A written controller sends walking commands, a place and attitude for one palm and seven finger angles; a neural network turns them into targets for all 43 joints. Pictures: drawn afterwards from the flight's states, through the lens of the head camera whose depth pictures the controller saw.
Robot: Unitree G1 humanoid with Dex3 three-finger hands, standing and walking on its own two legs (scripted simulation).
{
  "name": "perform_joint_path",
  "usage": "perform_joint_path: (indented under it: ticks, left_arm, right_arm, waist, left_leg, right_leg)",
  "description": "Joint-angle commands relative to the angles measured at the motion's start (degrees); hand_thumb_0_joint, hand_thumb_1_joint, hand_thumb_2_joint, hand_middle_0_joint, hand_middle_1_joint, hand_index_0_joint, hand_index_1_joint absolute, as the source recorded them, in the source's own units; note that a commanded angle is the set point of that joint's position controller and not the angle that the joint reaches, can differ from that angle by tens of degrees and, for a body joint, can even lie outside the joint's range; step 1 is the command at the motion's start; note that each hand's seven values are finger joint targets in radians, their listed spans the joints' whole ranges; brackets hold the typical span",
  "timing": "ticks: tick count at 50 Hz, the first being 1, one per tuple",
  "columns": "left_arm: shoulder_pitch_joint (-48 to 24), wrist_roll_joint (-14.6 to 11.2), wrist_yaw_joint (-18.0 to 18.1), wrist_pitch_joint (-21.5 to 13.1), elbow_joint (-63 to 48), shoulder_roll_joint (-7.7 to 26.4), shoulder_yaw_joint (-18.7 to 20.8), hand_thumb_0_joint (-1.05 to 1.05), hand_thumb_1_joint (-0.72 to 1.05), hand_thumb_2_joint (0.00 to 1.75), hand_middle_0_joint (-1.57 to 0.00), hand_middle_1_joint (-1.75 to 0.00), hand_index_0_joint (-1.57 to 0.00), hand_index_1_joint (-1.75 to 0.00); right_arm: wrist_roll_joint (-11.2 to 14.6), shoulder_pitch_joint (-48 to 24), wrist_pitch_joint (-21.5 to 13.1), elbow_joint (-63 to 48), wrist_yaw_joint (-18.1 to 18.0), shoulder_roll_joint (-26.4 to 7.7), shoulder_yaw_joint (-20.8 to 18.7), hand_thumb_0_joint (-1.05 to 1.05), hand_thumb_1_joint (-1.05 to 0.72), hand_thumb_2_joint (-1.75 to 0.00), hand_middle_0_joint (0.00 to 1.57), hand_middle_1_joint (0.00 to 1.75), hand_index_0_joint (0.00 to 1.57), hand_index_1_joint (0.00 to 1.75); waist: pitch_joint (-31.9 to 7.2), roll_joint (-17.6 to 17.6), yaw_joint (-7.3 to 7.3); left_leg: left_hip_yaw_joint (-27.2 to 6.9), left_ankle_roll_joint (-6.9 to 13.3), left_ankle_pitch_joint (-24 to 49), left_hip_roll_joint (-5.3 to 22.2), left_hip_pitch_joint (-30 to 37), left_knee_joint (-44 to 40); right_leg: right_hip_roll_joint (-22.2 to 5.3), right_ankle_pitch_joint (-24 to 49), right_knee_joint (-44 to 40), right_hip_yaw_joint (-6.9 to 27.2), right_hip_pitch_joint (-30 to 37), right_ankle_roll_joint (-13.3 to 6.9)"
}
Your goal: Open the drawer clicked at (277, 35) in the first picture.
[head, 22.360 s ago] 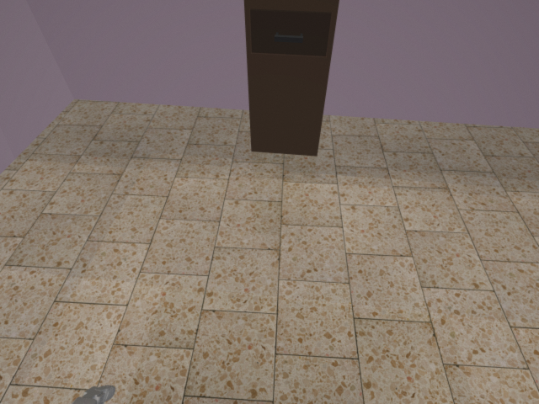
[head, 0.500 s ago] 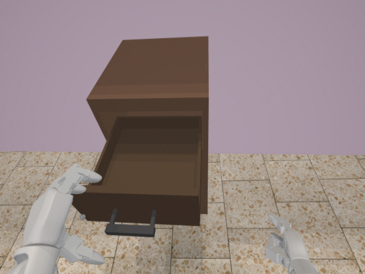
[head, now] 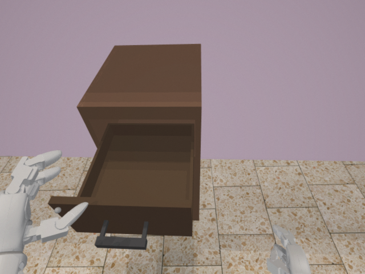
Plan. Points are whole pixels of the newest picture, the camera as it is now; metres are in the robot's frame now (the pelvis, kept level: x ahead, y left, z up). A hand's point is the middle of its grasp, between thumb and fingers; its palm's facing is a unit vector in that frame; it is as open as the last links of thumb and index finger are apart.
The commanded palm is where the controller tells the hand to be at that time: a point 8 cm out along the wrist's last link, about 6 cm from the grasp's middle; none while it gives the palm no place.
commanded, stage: draw the hand back to the body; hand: left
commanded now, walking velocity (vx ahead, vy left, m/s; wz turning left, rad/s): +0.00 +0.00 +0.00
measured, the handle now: (123, 234) +0.23 +0.19 -0.09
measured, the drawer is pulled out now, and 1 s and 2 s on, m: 0.30 0.30 0.30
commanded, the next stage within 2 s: step back with the hand held close in 0.42 s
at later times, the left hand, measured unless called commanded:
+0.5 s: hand (44, 211) +0.17 +0.24 +0.15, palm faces +0.39 -0.82 -0.42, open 7.5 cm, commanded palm +0.12 +0.28 +0.17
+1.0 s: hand (11, 240) +0.13 +0.27 +0.15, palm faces +0.30 -0.80 -0.51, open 7.4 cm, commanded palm +0.06 +0.31 +0.17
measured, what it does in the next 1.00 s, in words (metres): shifts its weight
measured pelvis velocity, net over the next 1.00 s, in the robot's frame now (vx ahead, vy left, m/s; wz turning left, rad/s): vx -0.06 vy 0.02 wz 0.03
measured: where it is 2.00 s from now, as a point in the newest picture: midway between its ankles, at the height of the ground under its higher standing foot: outside the picture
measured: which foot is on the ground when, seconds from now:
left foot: down 0.00-1.00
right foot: down 0.00-1.00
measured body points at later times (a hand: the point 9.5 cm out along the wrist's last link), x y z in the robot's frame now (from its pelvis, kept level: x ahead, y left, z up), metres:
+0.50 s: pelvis -0.01 +0.00 +0.00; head -0.02 -0.02 +0.45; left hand +0.14 +0.28 +0.18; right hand +0.19 -0.21 -0.08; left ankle -0.02 +0.13 -0.74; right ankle -0.05 -0.09 -0.74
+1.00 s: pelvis -0.06 +0.02 +0.00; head -0.02 +0.03 +0.45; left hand +0.10 +0.31 +0.18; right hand +0.14 -0.21 -0.08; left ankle -0.02 +0.13 -0.74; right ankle -0.05 -0.09 -0.74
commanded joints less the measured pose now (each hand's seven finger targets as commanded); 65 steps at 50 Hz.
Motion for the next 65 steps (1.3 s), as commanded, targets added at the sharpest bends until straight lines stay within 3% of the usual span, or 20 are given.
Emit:
perform_joint_path:
  ticks: [1, 8, 11, 15, 17, 22, 25, 26, 27, 28, 30, 36, 42, 48, 52, 56, 59, 62, 64, 65]
  left_arm:
    - [-4.2, -0.6, 1.6, -3.8, -12.3, 9.3, 8.2, 0.0, 0.55, 0.75, -0.22, -0.52, -0.22, -0.52]
    - [-4.6, -0.9, 1.4, -3.8, -7.8, 7.8, 8.2, 0.0, 0.8, 0.86, -0.21, -0.37, -0.21, -0.37]
    - [-5.6, -1.0, 1.2, -3.9, -10.6, 8.0, 7.4, 0.0, 0.9, 0.9, -0.2, -0.3, -0.2, -0.3]
    - [-4.4, -0.9, 1.4, -3.7, -9.3, 8.9, 8.7, 0.0, 0.9, 0.9, -0.2, -0.3, -0.2, -0.3]
    - [-6.3, -0.9, 1.6, -3.7, -11.8, 10.8, 9.8, 0.0, 0.9, 0.9, -0.2, -0.3, -0.2, -0.3]
    - [-6.2, -0.9, 1.6, -3.4, -11.5, 10.1, 9.4, 0.0, 0.9, 0.9, -0.2, -0.3, -0.2, -0.3]
    - [-4.6, -1.0, 1.5, -3.3, -8.8, 8.4, 8.4, 0.0, 0.9, 0.9, -0.2, -0.3, -0.2, -0.3]
    - [-5.8, -1.0, 1.4, -3.6, -11.4, 9.0, 8.3, 0.0, 0.9, 0.9, -0.2, -0.3, -0.2, -0.3]
    - [-16.7, -1.0, 2.1, -6.8, -16.8, 18.9, 18.3, 0.0, 0.9, 0.9, -0.2, -0.3, -0.2, -0.3]
    - [-10.0, -0.7, 1.5, -7.3, -12.1, 14.7, 16.2, 0.0, 0.9, 0.9, -0.2, -0.3, -0.2, -0.3]
    - [-3.5, -0.4, 0.5, -6.8, -9.5, 10.4, 12.2, 0.0, 0.9, 0.9, -0.2, -0.3, -0.2, -0.3]
    - [4.9, -0.5, 0.1, -7.7, -13.6, 10.1, 12.5, 0.0, 0.9, 0.9, -0.2, -0.3, -0.2, -0.3]
    - [5.2, -0.9, 1.4, -7.9, -19.4, 14.4, 16.0, 0.0, 0.9, 0.9, -0.2, -0.3, -0.2, -0.3]
    - [5.5, -0.9, 2.1, -8.0, -18.7, 12.7, 14.7, 0.0, 0.9, 0.9, -0.2, -0.3, -0.2, -0.3]
    - [4.6, -0.4, 2.3, -8.5, -18.1, 12.4, 14.9, 0.0, 0.9, 0.9, -0.2, -0.3, -0.2, -0.3]
    - [3.5, 0.1, 2.5, -9.6, -19.1, 12.0, 14.7, 0.0, 0.9, 0.9, -0.2, -0.3, -0.2, -0.3]
    - [2.3, 0.1, 2.9, -10.2, -20.3, 12.3, 14.5, 0.0, 0.9, 0.9, -0.2, -0.3, -0.2, -0.3]
    - [0.9, -0.2, 4.0, -10.6, -21.7, 13.1, 14.1, 0.0, 0.9, 0.9, -0.2, -0.3, -0.2, -0.3]
    - [0.3, -0.1, 4.4, -10.3, -21.7, 12.2, 13.3, 0.0, 0.9, 0.9, -0.2, -0.3, -0.2, -0.3]
    - [0.8, -0.2, 4.5, -10.2, -22.1, 12.5, 13.8, 0.0, 0.9, 0.9, -0.2, -0.3, -0.2, -0.3]
  right_arm:
    - [0.5, -8.5, -3.3, -10.3, -0.3, -4.2, -1.7, 0.0, -0.9, -0.9, 0.2, 0.3, 0.2, 0.3]
    - [0.4, -8.9, -2.7, -9.5, -0.5, -4.4, -1.7, 0.0, -0.9, -0.9, 0.2, 0.3, 0.2, 0.3]
    - [0.6, -9.1, -2.8, -10.6, -0.2, -4.5, -1.6, 0.0, -0.9, -0.9, 0.2, 0.3, 0.2, 0.3]
    - [0.3, -9.1, -2.6, -9.8, -0.3, -4.5, -1.7, 0.0, -0.9, -0.9, 0.2, 0.3, 0.2, 0.3]
    - [0.4, -9.5, -2.8, -10.1, -0.4, -4.6, -1.5, 0.0, -0.9, -0.9, 0.2, 0.3, 0.2, 0.3]
    - [0.4, -9.5, -2.8, -9.9, -0.2, -4.3, -1.3, 0.0, -0.9, -0.9, 0.2, 0.3, 0.2, 0.3]
    - [0.4, -9.3, -2.5, -9.5, -0.2, -4.4, -1.5, 0.0, -0.9, -0.9, 0.2, 0.3, 0.2, 0.3]
    - [0.6, -9.3, -2.7, -10.3, -0.1, -4.5, -1.5, 0.0, -0.9, -0.9, 0.2, 0.3, 0.2, 0.3]
    - [1.0, -6.4, -1.7, -12.9, 0.3, -5.6, -0.7, 0.0, -0.9, -0.9, 0.2, 0.3, 0.2, 0.3]
    - [0.5, -6.5, -1.0, -10.7, 0.2, -5.2, -1.5, 0.0, -0.9, -0.9, 0.2, 0.3, 0.2, 0.3]
    - [0.6, -7.9, 0.5, -11.4, 0.4, -5.9, -2.0, 0.0, -0.9, -0.9, 0.2, 0.3, 0.2, 0.3]
    - [0.7, -7.8, 3.4, -12.5, 0.7, -6.9, -3.6, 0.0, -0.9, -0.9, 0.2, 0.3, 0.2, 0.3]
    - [1.0, -8.4, 4.4, -13.5, -0.4, -6.9, -4.1, 0.0, -0.9, -0.9, 0.2, 0.3, 0.2, 0.3]
    - [0.9, -7.8, 3.4, -13.4, -0.7, -7.0, -4.0, 0.0, -0.9, -0.9, 0.2, 0.3, 0.2, 0.3]
    - [0.8, -8.0, 2.3, -13.7, -0.4, -7.5, -4.0, 0.0, -0.9, -0.9, 0.2, 0.3, 0.2, 0.3]
    - [1.0, -7.2, 1.0, -14.4, 0.1, -7.3, -3.6, 0.0, -0.9, -0.9, 0.2, 0.3, 0.2, 0.3]
    - [0.8, -6.3, 0.2, -14.0, 0.2, -7.0, -3.6, 0.0, -0.9, -0.9, 0.2, 0.3, 0.2, 0.3]
    - [0.5, -4.8, -0.2, -11.5, 0.1, -7.5, -4.1, 0.0, -0.9, -0.9, 0.2, 0.3, 0.2, 0.3]
    - [0.0, -5.0, -0.1, -10.7, 0.0, -6.4, -3.4, 0.0, -0.9, -0.9, 0.2, 0.3, 0.2, 0.3]
    - [0.0, -5.2, -0.1, -10.8, 0.0, -6.6, -3.3, 0.0, -0.9, -0.9, 0.2, 0.3, 0.2, 0.3]
  waist:
    - [-5.7, -1.7, -0.03]
    - [-1.8, -1.1, -0.12]
    - [-4.2, -1.4, 0.02]
    - [-4.7, -2.9, 0.31]
    - [-5.5, -1.0, 0.42]
    - [-4.5, 0.9, 0.25]
    - [-2.8, -1.4, 0.14]
    - [-4.6, -1.3, 0.07]
    - [3.2, 3.2, -1.48]
    - [1.0, -3.1, -1.68]
    - [-1.1, -6.8, -2.15]
    - [-10.9, -2.7, -2.48]
    - [-11.7, -1.6, -2.61]
    - [-8.8, 1.0, -2.54]
    - [-5.9, 2.8, -2.62]
    - [-4.6, 1.1, -2.9]
    - [-4.1, -2.8, -3.28]
    - [-5.0, -6.8, -4.03]
    - [-5.2, -7.3, -4.18]
    - [-5.1, -4.5, -4.18]
  left_leg:
    - [2.8, 1.4, 20.8, 1.1, 4.9, -1.2]
    - [2.5, 1.5, 16.8, 0.8, 4.4, -2.3]
    - [2.2, 1.5, 18.1, 1.1, 5.0, -2.7]
    - [2.2, 1.7, 18.1, 0.9, 5.0, -2.4]
    - [2.3, 1.3, 18.4, 0.8, 4.9, -2.4]
    - [2.1, 1.1, 18.1, 0.9, 4.9, -2.6]
    - [1.9, 1.3, 17.2, 1.0, 4.4, -2.7]
    - [1.7, 1.3, 17.5, 1.2, 4.9, -2.9]
    - [-0.1, 2.1, 15.0, 1.6, -0.9, -1.6]
    - [-1.2, 2.3, 15.2, 1.9, -1.3, -0.5]
    - [-1.2, 2.5, 18.4, 1.8, -0.7, 1.0]
    - [-0.5, 2.5, 26.1, 2.6, -1.1, 2.6]
    - [-2.5, 2.4, 27.1, 4.2, -3.8, 1.2]
    - [-5.4, 3.1, 18.1, 6.0, -10.2, -2.4]
    - [-7.2, 4.4, 2.3, 7.4, -20.2, -6.1]
    - [-7.5, 4.9, -12.0, 6.7, -27.4, -5.6]
    - [-5.2, 3.8, -12.9, 3.9, -23.2, 0.8]
    - [-1.0, 0.9, -7.5, -0.5, -8.7, 15.9]
    - [-0.8, 0.9, -5.2, 0.0, -5.9, 14.6]
    - [-2.1, 1.2, -4.3, 1.1, -7.3, 9.6]
  right_leg:
    - [-3.3, 23.4, -2.7, -1.5, -1.1, 1.8]
    - [-2.8, 18.2, -4.7, -1.6, -3.3, 1.6]
    - [-3.1, 18.8, -3.7, -1.4, -1.8, 1.6]
    - [-2.8, 19.5, -4.2, -1.4, -1.6, 1.5]
    - [-3.1, 19.8, -4.3, -0.9, -0.7, 1.4]
    - [-3.0, 18.9, -4.6, -1.2, -1.4, 1.3]
    - [-2.6, 17.9, -4.6, -1.8, -2.5, 1.4]
    - [-3.0, 18.0, -4.1, -1.5, -1.5, 1.4]
    - [-5.3, 19.4, -7.1, 1.0, -6.6, 1.6]
    - [-5.9, 20.1, -7.3, 1.0, -6.2, 1.7]
    - [-6.5, 24.2, -6.5, 1.0, -5.2, 1.7]
    - [-7.2, 28.2, -2.3, 0.4, -1.2, 1.5]
    - [-6.1, 23.2, 0.0, -0.1, -2.1, 1.5]
    - [-4.5, 12.8, 2.5, -0.3, -3.0, 2.0]
    - [-3.8, 6.9, 5.7, 0.8, -0.8, 2.0]
    - [-4.4, 2.7, 5.7, 2.8, 0.3, 2.0]
    - [-7.1, -4.5, -1.1, 6.3, -7.3, 0.8]
    - [-14.0, -10.5, -9.0, 10.6, -23.2, -3.7]
    - [-14.2, -6.5, -7.1, 7.4, -24.6, -3.6]
    - [-12.1, -4.6, -4.4, 5.3, -22.6, -2.6]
